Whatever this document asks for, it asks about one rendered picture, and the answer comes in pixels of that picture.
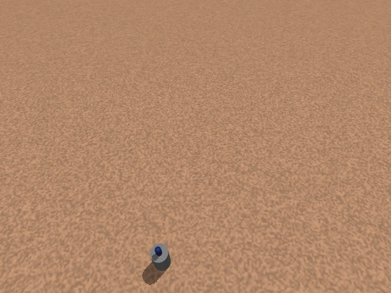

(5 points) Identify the bottle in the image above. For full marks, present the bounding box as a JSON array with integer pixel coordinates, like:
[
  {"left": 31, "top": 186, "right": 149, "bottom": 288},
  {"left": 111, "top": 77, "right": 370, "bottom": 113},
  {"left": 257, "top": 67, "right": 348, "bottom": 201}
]
[{"left": 150, "top": 244, "right": 171, "bottom": 271}]

